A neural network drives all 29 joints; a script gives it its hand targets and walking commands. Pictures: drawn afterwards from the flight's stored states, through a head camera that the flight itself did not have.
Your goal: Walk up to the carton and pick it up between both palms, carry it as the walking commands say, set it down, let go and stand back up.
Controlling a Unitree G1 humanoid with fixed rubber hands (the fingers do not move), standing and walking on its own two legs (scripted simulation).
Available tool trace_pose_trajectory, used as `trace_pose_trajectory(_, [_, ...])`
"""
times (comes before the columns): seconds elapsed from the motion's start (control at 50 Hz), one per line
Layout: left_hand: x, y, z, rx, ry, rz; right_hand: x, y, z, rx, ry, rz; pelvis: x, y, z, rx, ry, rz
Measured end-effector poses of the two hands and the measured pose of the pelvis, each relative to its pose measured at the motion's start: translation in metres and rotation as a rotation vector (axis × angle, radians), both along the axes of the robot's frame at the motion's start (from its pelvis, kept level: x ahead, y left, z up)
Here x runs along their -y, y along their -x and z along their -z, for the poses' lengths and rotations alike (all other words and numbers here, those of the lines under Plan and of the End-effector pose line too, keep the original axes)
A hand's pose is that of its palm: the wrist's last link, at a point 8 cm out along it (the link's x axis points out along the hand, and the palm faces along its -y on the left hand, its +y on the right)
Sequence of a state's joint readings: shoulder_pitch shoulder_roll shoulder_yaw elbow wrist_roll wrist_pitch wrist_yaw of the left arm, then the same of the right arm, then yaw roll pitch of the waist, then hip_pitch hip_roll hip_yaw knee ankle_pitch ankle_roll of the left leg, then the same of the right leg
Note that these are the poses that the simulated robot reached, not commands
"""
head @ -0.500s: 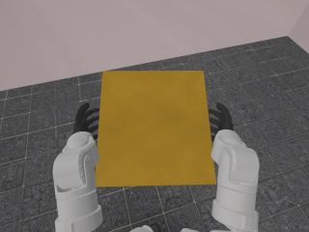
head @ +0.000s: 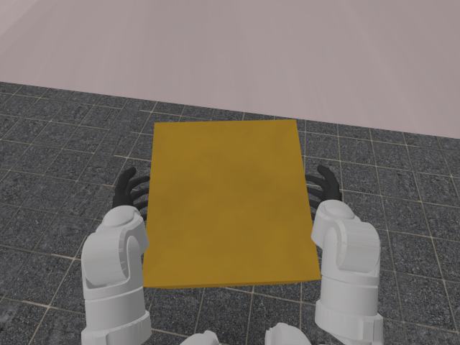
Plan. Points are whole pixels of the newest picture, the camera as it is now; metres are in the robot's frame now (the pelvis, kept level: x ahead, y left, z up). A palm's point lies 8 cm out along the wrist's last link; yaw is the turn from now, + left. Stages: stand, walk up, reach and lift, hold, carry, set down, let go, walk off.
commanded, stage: carry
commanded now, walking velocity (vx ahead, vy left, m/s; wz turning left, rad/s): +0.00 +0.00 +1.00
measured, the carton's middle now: (227, 210) +0.35 +0.01 +0.01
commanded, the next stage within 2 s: none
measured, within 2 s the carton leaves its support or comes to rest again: neither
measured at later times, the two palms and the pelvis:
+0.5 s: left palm out of the picture +0.20 +0.37 +0.08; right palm (175, 189) +0.35 +0.09 +0.08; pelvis +0.01 +0.09 -0.01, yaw +28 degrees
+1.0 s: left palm out of the picture +0.06 +0.49 +0.12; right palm (31, 204) +0.30 +0.30 +0.11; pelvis -0.01 +0.16 +0.00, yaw +52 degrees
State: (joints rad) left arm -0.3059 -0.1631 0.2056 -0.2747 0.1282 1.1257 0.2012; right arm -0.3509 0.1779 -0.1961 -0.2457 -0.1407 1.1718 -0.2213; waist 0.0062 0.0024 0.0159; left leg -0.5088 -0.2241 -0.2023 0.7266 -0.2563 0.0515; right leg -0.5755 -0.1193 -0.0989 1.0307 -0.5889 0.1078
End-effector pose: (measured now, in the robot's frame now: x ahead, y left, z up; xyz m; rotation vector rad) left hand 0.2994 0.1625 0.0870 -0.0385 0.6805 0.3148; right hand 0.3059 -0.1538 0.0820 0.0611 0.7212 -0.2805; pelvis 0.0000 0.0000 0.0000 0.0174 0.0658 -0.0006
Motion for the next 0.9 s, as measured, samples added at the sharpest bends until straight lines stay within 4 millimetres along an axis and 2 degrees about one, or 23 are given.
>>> trace_pose_trajectory(0.12, [-0.027,0.007,-0.011,0.022,-0.029,-0.075,-0.029,-0.016,-0.003,0.024,-0.024,-0.075,-0.006,-0.004,-0.003,-0.009,0.005,-0.078])
trace_pose_trajectory(0.16, [-0.036,0.01,-0.016,0.027,-0.021,-0.094,-0.039,-0.02,-0.009,0.03,-0.018,-0.095,-0.009,-0.007,-0.006,0.006,0.001,-0.104])
trace_pose_trajectory(0.22, [-0.059,0.017,-0.027,0.052,-0.017,-0.144,-0.064,-0.029,-0.023,0.055,-0.018,-0.15,-0.017,-0.013,-0.011,0.029,0.001,-0.163])
trace_pose_trajectory(0.28, [-0.089,0.026,-0.035,0.074,-0.016,-0.213,-0.097,-0.041,-0.031,0.077,-0.018,-0.216,-0.029,-0.019,-0.011,0.022,0.007,-0.235])
trace_pose_trajectory(0.36, [-0.139,0.045,-0.033,0.077,-0.008,-0.323,-0.156,-0.053,-0.031,0.08,-0.015,-0.314,-0.053,-0.021,-0.008,-0.014,0.021,-0.349])
trace_pose_trajectory(0.44, [-0.189,0.069,-0.01,0.069,0.005,-0.404,-0.215,-0.051,-0.013,0.073,0.001,-0.396,-0.083,-0.017,0.008,-0.003,0.037,-0.422])
trace_pose_trajectory(0.52, [-0.219,0.102,0.01,-0.006,0.027,-0.49,-0.258,-0.044,0.006,-0.002,0.022,-0.487,-0.095,-0.008,0.005,0.015,0.029,-0.503])
trace_pose_trajectory(0.58, [-0.236,0.121,0.011,-0.021,0.019,-0.557,-0.286,-0.042,0.011,-0.017,0.019,-0.552,-0.1,-0.004,0.0,-0.002,0.024,-0.566])
trace_pose_trajectory(0.66, [-0.255,0.143,0.001,0.012,-0.012,-0.643,-0.32,-0.042,0.005,0.018,-0.01,-0.634,-0.102,-0.003,-0.003,-0.018,0.019,-0.648])
trace_pose_trajectory(0.76, [-0.267,0.161,-0.017,0.038,-0.06,-0.711,-0.347,-0.04,-0.001,0.044,-0.059,-0.702,-0.108,-0.007,-0.003,-0.02,0.015,-0.722])
trace_pose_trajectory(0.82, [-0.277,0.177,-0.029,0.049,-0.062,-0.747,-0.365,-0.035,-0.013,0.053,-0.069,-0.743,-0.117,-0.008,-0.007,0.011,-0.004,-0.766])
trace_pose_trajectory(0.9, [-0.297,0.202,-0.042,0.077,-0.066,-0.811,-0.399,-0.024,-0.029,0.08,-0.074,-0.806,-0.132,-0.007,-0.01,0.016,-0.007,-0.834])
